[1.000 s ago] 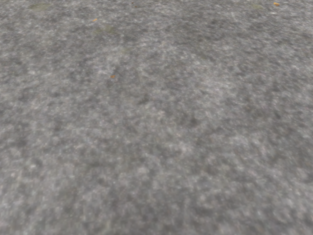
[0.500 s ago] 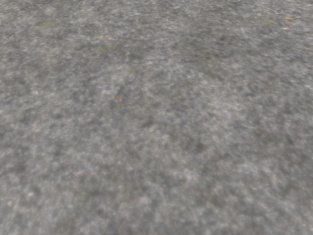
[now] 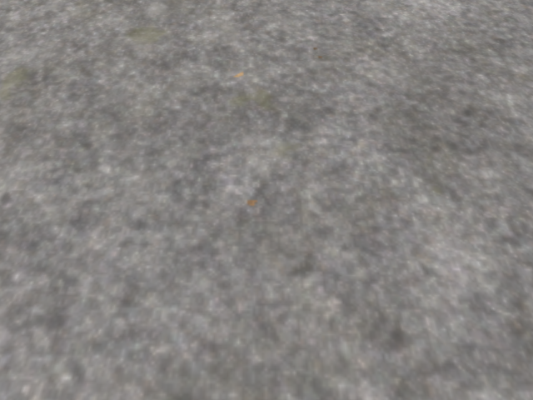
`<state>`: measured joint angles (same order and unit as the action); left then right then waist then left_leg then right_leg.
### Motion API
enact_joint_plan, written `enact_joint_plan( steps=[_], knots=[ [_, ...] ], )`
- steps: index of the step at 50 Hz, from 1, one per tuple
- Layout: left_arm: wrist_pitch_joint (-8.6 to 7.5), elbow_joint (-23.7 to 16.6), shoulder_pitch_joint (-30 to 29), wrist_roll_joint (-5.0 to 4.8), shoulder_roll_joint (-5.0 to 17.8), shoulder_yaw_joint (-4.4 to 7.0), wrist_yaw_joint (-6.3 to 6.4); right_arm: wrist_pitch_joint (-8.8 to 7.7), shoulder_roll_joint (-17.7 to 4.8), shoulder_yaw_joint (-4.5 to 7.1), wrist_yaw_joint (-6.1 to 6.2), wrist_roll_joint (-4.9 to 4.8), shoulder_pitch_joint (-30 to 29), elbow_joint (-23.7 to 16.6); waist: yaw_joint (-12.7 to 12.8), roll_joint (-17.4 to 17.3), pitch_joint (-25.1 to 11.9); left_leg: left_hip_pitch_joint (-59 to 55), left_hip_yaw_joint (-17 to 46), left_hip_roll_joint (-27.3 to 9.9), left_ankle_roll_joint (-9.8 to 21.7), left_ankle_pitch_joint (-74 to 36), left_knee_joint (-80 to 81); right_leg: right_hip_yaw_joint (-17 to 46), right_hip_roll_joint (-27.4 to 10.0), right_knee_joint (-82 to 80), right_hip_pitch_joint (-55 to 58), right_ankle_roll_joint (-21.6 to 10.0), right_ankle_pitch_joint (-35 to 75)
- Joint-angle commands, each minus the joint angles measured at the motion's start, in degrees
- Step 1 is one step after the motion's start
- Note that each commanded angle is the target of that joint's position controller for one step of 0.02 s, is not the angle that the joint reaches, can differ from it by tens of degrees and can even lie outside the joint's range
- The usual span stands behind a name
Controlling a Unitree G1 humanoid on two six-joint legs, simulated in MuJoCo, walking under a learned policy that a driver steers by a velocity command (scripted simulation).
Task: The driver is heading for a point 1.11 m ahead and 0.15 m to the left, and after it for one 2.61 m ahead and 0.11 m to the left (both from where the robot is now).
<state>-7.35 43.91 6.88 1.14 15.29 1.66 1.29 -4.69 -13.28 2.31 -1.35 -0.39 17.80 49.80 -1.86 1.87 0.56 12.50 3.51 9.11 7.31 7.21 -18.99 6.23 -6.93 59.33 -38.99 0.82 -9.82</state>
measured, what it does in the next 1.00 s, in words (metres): walks ahead, turning left: right foot, then left foot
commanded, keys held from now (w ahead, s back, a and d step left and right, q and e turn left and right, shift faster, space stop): w+q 0.66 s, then w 0.12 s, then w+e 0.22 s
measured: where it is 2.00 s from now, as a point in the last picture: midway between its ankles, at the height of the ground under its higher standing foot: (181, 232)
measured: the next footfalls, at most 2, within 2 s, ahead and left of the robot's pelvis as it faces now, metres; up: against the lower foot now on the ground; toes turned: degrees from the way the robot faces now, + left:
right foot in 0.24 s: +0.31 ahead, -0.14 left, +0.00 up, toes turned +13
left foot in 0.76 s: +0.48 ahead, +0.21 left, +0.00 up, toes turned +29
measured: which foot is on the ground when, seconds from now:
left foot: down 0.00-0.24, up 0.26-0.74, down 0.76-1.00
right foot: up 0.00-0.22, down 0.24-0.76, up 0.78-1.00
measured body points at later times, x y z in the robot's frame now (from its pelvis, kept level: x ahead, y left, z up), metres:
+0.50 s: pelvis +0.26 -0.04 +0.00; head +0.29 -0.05 +0.45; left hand +0.23 +0.24 -0.11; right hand +0.49 -0.25 -0.10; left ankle +0.28 +0.13 -0.65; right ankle +0.27 -0.15 -0.74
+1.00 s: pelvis +0.48 +0.12 +0.00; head +0.49 +0.15 +0.45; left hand +0.46 +0.42 -0.12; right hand +0.68 -0.07 -0.10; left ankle +0.45 +0.19 -0.74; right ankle +0.60 -0.02 -0.65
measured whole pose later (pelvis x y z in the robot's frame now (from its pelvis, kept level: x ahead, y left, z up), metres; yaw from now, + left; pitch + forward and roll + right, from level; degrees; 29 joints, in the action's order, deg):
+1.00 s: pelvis +0.48 +0.12 +0.00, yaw +26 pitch +1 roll +1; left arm -3.6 46.1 13.4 -1.8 17.3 3.4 0.0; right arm -5.3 -13.9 3.4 -2.1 0.6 16.6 42.7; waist -0.5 2.9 1.0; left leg 10.7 -4.8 3.9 4.7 10.6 -20.0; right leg 4.0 -7.2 65.2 -37.4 -0.2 -11.9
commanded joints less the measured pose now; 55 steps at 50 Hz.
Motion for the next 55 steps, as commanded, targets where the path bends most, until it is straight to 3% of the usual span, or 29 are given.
enact_joint_plan(
  steps=[1,3,7,9,11,12,13,14,15,16,17,19,21,24,29,34,36,37,38,39,40,41,42,43,44,45,47,49,55],
  knots=[
    [0.48,-3.67,-0.72,0.26,2.57,0.63,0.79,-0.84,-9.46,2.30,1.40,-0.58,-1.54,-5.00,1.01,-4.22,0.91,9.96,11.29,-12.09,8.19,-4.27,8.19,-3.29,2.71,-13.71,7.05,1.88,10.55],
    [0.27,-5.07,-4.97,-0.46,2.07,0.37,0.58,-0.41,-9.92,2.54,1.65,-1.10,0.79,-4.84,-1.07,-5.59,0.02,7.21,12.23,-11.93,6.69,-2.07,6.39,-3.26,4.79,-22.29,8.66,2.16,14.08],
    [-0.67,-7.49,-9.33,-1.53,4.51,1.00,-0.64,0.47,-9.41,2.52,1.95,-1.46,3.53,-4.69,-2.67,-6.42,-1.27,-1.00,19.12,-14.73,5.91,2.54,1.06,-1.22,6.42,-30.16,9.79,1.68,11.56],
    [-1.49,-7.83,-8.37,-1.69,6.09,1.69,-1.26,0.93,-9.78,2.65,2.26,-1.05,2.95,-5.28,-1.27,-7.88,-1.68,-3.72,22.60,-15.88,5.30,1.46,-2.60,-0.99,7.07,-32.73,12.92,0.22,6.51],
    [-2.12,-5.85,0.31,-1.37,8.03,2.90,-1.05,1.24,-7.92,2.02,2.30,-0.71,1.12,-6.43,3.40,-8.78,-5.31,-1.98,21.88,-12.90,2.96,-2.08,-10.44,-1.57,5.96,-36.43,25.85,-2.95,4.92],
    [-2.23,-4.87,9.45,-0.55,11.14,3.83,-0.55,0.86,-4.51,0.76,1.95,-0.10,0.11,-7.69,7.50,-4.12,-12.41,4.84,16.75,-9.52,0.63,1.25,-25.38,6.13,-3.09,-35.53,40.40,-7.07,2.95],
    [-1.25,-3.46,15.93,0.29,15.62,5.11,-0.36,0.06,-1.68,-0.19,1.74,-1.42,6.65,-9.45,5.50,13.51,-19.16,24.78,7.23,-1.46,-3.23,20.93,-42.00,29.77,-15.87,-38.85,59.27,-16.49,-6.48],
    [-0.82,-3.58,15.84,-0.69,11.36,4.51,-0.64,-0.15,-6.99,0.56,1.76,-2.30,8.07,-8.95,5.57,14.38,-17.64,33.96,7.51,-6.25,-3.98,25.49,-52.42,40.02,-19.33,-41.15,59.37,-17.51,-17.28],
    [-0.50,-4.51,13.57,-1.00,6.99,3.45,-0.57,0.31,-10.69,1.55,1.73,-2.19,3.52,-8.97,6.83,6.95,-10.25,36.27,7.80,-8.50,-4.60,20.06,-56.24,31.64,-16.77,-41.78,53.05,-14.81,-16.61],
    [-0.08,-4.91,10.91,-0.90,6.10,3.01,-0.65,0.75,-10.24,1.69,1.81,-1.44,0.34,-9.57,6.13,1.83,-5.74,34.81,5.97,-10.39,-5.27,15.28,-56.34,22.84,-13.76,-42.59,46.15,-12.62,-9.33],
    [0.21,-4.67,8.75,-0.78,5.41,2.72,-0.83,0.83,-9.22,1.82,1.72,-0.84,-1.52,-10.35,4.97,0.66,-2.56,33.56,5.60,-11.73,-5.63,12.01,-53.88,17.32,-10.99,-44.24,40.63,-11.61,-3.23],
    [0.14,-3.96,7.13,-0.52,4.41,2.38,-1.24,1.54,-7.03,1.88,1.22,-1.20,-1.32,-10.98,2.96,3.17,-0.42,29.59,3.73,-13.80,-5.89,9.24,-51.07,8.49,-7.31,-47.35,34.11,-10.36,3.43],
    [-0.28,-2.96,7.73,-0.95,5.11,2.82,-1.64,2.18,-5.31,1.63,0.95,-1.24,-1.75,-12.06,2.55,3.76,-0.26,29.63,2.54,-14.46,-6.48,7.19,-49.41,3.46,-6.68,-49.03,32.67,-11.35,9.19],
    [-0.26,-1.49,8.77,-0.84,7.12,3.64,-1.52,2.41,-4.78,1.52,0.86,-0.88,-4.98,-14.08,2.80,2.46,-0.02,32.28,2.70,-15.12,-7.30,2.11,-43.20,-1.46,-7.52,-49.76,34.17,-12.11,16.31],
    [0.74,0.25,10.28,-1.15,9.10,3.96,-0.85,1.75,-3.75,1.03,-0.77,-0.84,-13.56,-16.68,5.64,2.04,1.64,29.68,-1.07,-14.58,-6.38,-9.50,-27.36,-9.32,-7.00,-49.52,36.42,-10.08,15.88],
    [2.18,2.22,13.10,-2.47,11.23,4.49,-0.80,1.78,-4.18,1.15,-2.35,-1.20,-19.61,-20.31,6.47,2.18,3.99,27.38,-4.94,-12.99,-3.42,-2.45,-19.56,-12.28,-9.89,-46.74,42.04,-8.57,19.88],
    [2.75,2.61,13.10,-2.83,12.78,4.79,-0.71,1.88,-5.62,1.98,-2.33,-0.80,-16.94,-20.50,3.68,3.73,1.36,19.35,-7.77,-9.35,-0.91,3.72,-17.65,-13.98,-10.09,-40.30,42.80,-8.00,37.62],
    [3.10,2.75,12.53,-2.91,13.39,4.82,-0.57,1.91,-7.47,3.12,-2.10,-0.63,-10.85,-19.10,-0.34,3.82,-2.23,10.48,-8.99,-6.88,0.73,3.19,-14.77,-15.54,-9.10,-32.35,42.01,-7.22,45.52],
    [3.21,2.76,12.80,-2.78,12.35,4.27,-0.34,1.99,-10.39,4.84,-1.37,-0.68,-1.01,-16.07,-5.11,2.24,-7.40,-4.75,-8.91,-4.98,2.59,-1.34,-11.55,-17.37,-6.88,-20.72,35.93,-5.70,45.36],
    [2.70,1.04,13.53,-0.74,8.66,2.70,-0.41,2.42,-15.87,6.37,-0.02,-0.44,8.29,-14.13,-7.67,-6.92,-14.19,-24.00,7.68,-17.02,6.15,-6.02,-12.86,-17.88,-3.58,-1.13,19.32,-3.22,18.78],
    [1.12,-0.15,19.94,-0.90,2.91,0.67,-1.43,1.87,-19.54,6.01,-0.12,-0.18,6.66,-14.55,-1.10,-17.51,-22.65,-36.43,38.54,-30.58,15.66,4.04,-4.26,-9.29,6.21,15.80,0.40,-1.24,-25.09],
    [0.02,0.49,13.81,-3.52,9.06,2.17,-1.97,1.29,-13.92,4.70,-0.45,0.03,7.78,-14.47,-5.51,-8.77,-21.93,-33.47,38.11,-30.99,13.56,6.26,-0.30,-1.35,4.32,20.87,-4.10,-2.00,-22.95],
    [-0.12,-1.28,9.12,-4.76,9.68,2.48,-2.03,0.81,-11.98,3.91,-0.62,0.10,4.70,-13.78,-4.59,-7.82,-12.95,-25.48,27.35,-29.15,10.83,0.62,0.08,-2.45,2.20,19.57,-6.71,-2.68,-17.70],
    [0.10,-1.09,7.89,-3.82,8.63,2.23,-1.54,0.46,-10.24,3.29,-0.69,-0.13,0.46,-13.74,-1.99,-3.76,-8.51,-16.60,19.91,-26.56,8.53,-4.90,0.69,-2.50,-0.44,15.33,-4.09,-2.67,-12.38],
    [0.67,-0.61,8.02,-2.73,8.55,2.58,-1.30,0.11,-8.26,2.78,-0.88,0.13,-2.86,-13.79,0.18,-4.23,-5.60,-9.99,14.43,-23.99,7.21,-8.48,2.17,-2.34,-1.87,12.13,-1.15,-2.37,-9.25],
    [1.66,0.18,10.68,-2.71,8.05,2.71,-1.44,-0.39,-7.10,2.46,-0.93,0.53,-4.54,-13.67,2.24,-5.84,-5.19,-6.12,11.11,-22.75,6.40,-8.81,4.40,-1.48,-2.96,10.87,2.48,-2.23,-6.29],
    [3.36,1.29,13.15,-2.94,6.08,2.64,-1.40,-1.70,-7.02,2.66,-0.91,0.71,-4.98,-12.25,3.70,-5.90,-4.33,-2.72,6.38,-21.98,6.52,-11.99,7.66,-1.28,-2.54,9.59,4.51,-1.48,-3.14],
    [4.12,0.77,11.05,-2.94,5.33,2.75,-1.11,-2.33,-7.47,2.95,-0.43,1.30,-4.08,-10.65,3.35,-4.98,-1.62,-1.74,1.84,-21.50,5.74,-14.23,9.51,0.38,-1.64,6.81,1.45,-0.70,1.09],
    [3.52,-1.35,3.71,-2.42,3.69,2.63,-1.99,-2.17,-8.07,2.87,1.28,1.21,-2.26,-7.75,0.71,-4.77,1.64,-7.35,-6.61,-20.47,2.04,-15.48,11.20,0.28,1.43,-10.71,-3.15,-0.84,16.97]
  ],
)
Keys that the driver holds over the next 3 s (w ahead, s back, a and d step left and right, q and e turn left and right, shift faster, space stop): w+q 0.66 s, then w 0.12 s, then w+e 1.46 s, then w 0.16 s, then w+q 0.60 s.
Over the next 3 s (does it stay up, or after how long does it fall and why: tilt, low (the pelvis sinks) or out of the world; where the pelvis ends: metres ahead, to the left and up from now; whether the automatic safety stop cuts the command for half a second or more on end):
stays up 1.55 0.11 -0.02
